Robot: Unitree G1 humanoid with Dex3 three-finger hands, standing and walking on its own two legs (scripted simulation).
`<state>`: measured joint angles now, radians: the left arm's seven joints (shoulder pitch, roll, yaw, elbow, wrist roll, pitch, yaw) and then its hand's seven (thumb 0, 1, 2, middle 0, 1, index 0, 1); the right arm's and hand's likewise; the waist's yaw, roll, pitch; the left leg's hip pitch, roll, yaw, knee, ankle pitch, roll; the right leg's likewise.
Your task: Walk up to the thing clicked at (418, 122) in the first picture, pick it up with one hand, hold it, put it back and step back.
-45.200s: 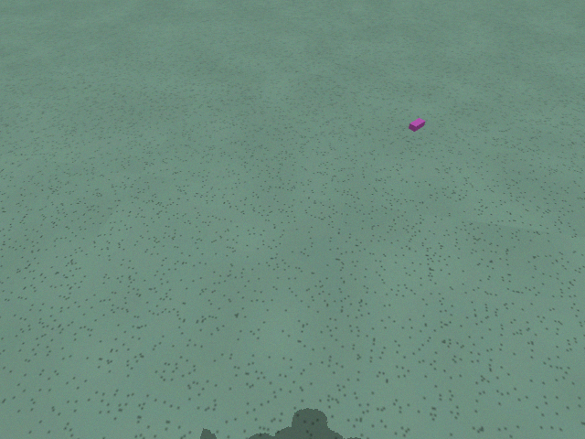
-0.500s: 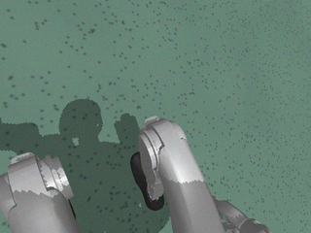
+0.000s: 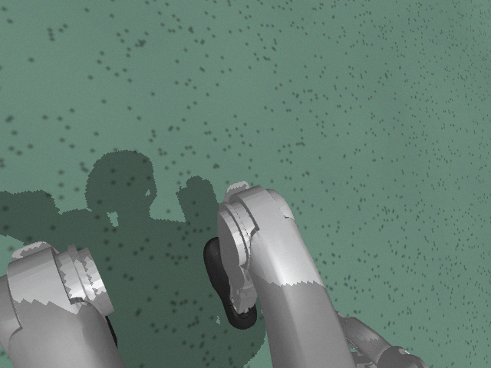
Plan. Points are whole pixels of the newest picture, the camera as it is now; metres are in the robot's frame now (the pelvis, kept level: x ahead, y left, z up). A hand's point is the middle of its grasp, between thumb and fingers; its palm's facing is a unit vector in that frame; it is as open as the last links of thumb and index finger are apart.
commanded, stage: open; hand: left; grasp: from above
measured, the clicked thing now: out of the picture +0.44 +0.32 -0.28
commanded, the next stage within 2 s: withdraw in 0.02 s
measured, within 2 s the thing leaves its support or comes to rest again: neither
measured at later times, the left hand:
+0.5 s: hand out of the picture +0.45 +0.34 -0.17, palm faces -0.28 -0.09 -0.96, open 13.1 cm
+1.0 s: hand out of the picture +0.40 +0.32 -0.12, palm faces -0.51 -0.10 -0.85, open 12.8 cm
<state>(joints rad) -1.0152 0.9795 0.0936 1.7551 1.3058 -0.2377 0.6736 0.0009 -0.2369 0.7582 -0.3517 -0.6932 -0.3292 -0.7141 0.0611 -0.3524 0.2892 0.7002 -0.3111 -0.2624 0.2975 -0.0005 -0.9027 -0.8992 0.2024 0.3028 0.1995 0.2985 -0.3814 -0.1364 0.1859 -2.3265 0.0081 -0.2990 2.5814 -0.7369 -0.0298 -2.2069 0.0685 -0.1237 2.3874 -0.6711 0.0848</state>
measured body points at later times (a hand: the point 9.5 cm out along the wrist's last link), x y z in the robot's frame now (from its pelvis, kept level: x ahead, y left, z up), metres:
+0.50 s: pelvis +0.01 +0.00 +0.02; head +0.24 +0.11 +0.38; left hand +0.46 +0.34 -0.11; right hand +0.08 -0.26 -0.06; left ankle +0.06 +0.13 -0.26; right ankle +0.12 -0.14 -0.26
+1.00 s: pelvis -0.01 -0.02 +0.04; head +0.20 +0.08 +0.42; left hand +0.43 +0.32 -0.07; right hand +0.09 -0.29 -0.05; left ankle +0.06 +0.13 -0.26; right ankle +0.12 -0.14 -0.26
